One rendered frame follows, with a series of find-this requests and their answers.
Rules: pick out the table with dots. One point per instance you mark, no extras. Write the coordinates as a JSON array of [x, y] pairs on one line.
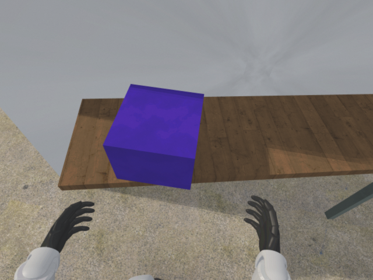
[[245, 138]]

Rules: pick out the robot right hand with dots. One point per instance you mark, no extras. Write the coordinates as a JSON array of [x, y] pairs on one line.
[[268, 227]]

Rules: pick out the robot right forearm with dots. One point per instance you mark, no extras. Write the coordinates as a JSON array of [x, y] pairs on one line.
[[270, 265]]

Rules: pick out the robot left hand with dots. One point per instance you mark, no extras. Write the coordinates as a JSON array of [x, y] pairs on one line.
[[63, 228]]

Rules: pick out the carton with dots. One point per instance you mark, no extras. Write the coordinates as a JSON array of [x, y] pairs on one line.
[[154, 136]]

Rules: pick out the robot left forearm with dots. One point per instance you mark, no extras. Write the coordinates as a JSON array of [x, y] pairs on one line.
[[42, 264]]

